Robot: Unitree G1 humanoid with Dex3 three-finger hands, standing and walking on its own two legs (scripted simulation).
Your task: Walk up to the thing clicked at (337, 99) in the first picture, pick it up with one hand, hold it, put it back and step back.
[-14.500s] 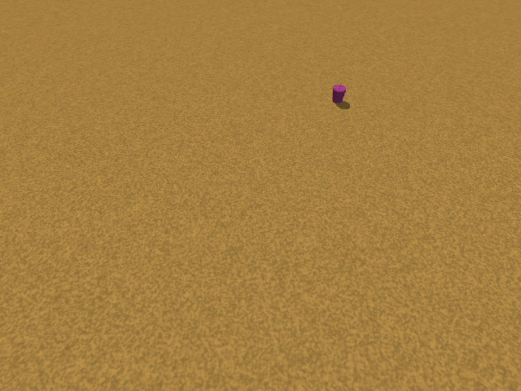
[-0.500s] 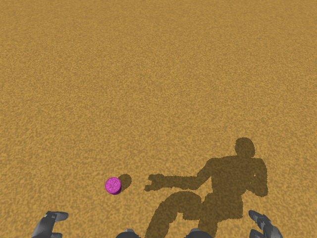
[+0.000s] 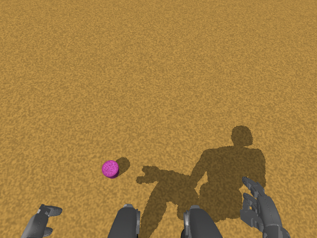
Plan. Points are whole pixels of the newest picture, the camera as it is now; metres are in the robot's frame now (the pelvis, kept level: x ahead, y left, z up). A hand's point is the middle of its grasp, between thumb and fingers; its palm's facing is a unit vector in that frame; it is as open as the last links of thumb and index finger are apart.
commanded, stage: rise first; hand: left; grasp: from above
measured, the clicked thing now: (111, 170) +0.43 +0.25 -0.62
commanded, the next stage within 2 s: approach in 1.84 s
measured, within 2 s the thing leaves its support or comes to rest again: neither
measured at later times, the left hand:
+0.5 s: hand (79, 194) +0.27 +0.30 -0.33, palm faces -0.45 -0.39 -0.80, open 14.0 cm
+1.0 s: hand (86, 180) +0.34 +0.31 -0.43, palm faces -0.45 -0.11 -0.88, open 14.0 cm
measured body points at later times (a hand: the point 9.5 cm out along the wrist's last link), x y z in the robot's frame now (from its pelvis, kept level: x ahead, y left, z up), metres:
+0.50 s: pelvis -0.06 +0.00 -0.20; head +0.14 +0.01 +0.21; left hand +0.29 +0.32 -0.29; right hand +0.10 -0.28 -0.33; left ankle +0.02 +0.13 -0.63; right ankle +0.02 -0.15 -0.63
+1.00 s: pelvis -0.08 +0.01 -0.29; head +0.13 +0.05 +0.11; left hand +0.36 +0.32 -0.38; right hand -0.01 -0.29 -0.40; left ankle +0.02 +0.13 -0.63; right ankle +0.02 -0.15 -0.63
